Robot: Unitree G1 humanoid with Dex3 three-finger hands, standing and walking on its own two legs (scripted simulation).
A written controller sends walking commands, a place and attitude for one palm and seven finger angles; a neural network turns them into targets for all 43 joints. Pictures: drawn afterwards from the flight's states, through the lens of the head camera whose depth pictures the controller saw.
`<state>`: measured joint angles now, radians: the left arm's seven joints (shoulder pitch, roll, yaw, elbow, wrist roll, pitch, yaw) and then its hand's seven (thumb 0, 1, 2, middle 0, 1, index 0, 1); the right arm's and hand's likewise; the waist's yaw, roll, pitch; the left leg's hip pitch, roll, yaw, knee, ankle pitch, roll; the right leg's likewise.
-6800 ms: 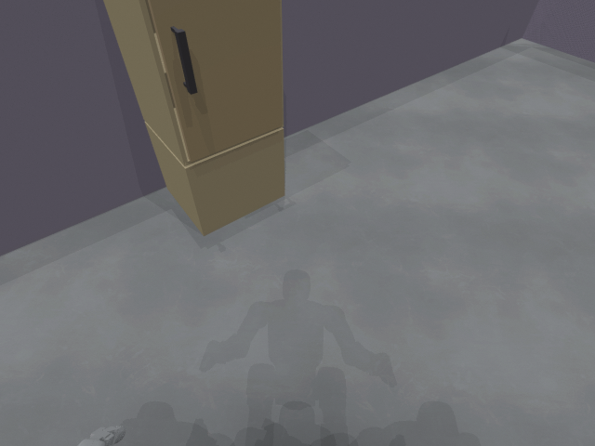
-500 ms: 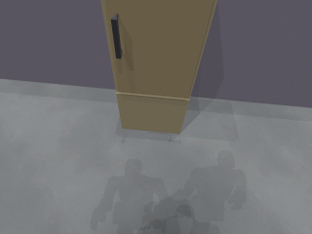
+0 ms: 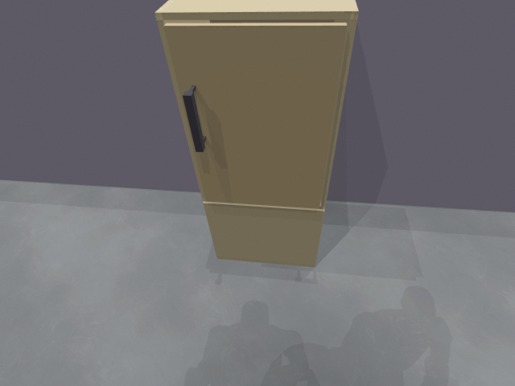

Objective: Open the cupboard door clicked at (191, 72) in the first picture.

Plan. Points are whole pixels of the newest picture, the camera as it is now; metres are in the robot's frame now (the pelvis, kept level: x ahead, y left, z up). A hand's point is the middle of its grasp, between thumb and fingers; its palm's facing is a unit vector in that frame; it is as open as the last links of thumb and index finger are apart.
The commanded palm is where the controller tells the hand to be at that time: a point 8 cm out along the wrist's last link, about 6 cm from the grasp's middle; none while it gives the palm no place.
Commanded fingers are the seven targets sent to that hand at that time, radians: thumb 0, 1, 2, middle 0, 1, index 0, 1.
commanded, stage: take the last steps up to it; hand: left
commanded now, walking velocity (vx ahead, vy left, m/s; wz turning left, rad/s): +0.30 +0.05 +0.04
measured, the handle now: (196, 119) +0.76 +0.22 +0.02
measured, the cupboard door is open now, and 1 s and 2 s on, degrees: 0 0 0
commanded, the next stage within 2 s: come to a stop and stand still in 0.36 s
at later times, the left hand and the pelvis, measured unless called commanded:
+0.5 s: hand out of the picture +0.13 +0.24 -0.18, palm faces +0.09 -0.98 -0.15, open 7.4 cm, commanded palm none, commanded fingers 0.00 0.90 0.90 -0.20 -0.30 -0.20 -0.30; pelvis +0.17 +0.07 -0.01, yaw +0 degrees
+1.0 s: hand (166, 326) +0.27 +0.21 -0.15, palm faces +0.05 -0.96 -0.28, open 7.4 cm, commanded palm none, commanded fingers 0.00 0.90 0.90 -0.20 -0.30 -0.20 -0.30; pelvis +0.19 +0.03 +0.00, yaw +1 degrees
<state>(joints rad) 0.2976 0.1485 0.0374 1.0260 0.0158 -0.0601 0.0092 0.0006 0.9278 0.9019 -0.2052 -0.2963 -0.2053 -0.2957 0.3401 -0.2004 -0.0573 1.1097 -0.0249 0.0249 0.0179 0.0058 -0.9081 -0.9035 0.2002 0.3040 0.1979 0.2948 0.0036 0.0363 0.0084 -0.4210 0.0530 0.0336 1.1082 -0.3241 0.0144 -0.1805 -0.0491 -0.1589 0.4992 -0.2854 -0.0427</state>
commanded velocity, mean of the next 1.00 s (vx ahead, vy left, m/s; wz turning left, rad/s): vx -0.01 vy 0.03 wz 0.01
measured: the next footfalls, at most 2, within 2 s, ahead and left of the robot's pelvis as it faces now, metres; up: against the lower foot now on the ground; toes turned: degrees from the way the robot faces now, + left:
left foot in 0.34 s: +0.23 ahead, +0.17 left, +0.00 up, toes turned +10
right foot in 0.78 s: +0.29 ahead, -0.06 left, +0.00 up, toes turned -4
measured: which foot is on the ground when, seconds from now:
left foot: up 0.00-0.32, down 0.34-0.80, up 0.82-1.00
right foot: down 0.00-0.34, up 0.36-0.76, down 0.78-1.00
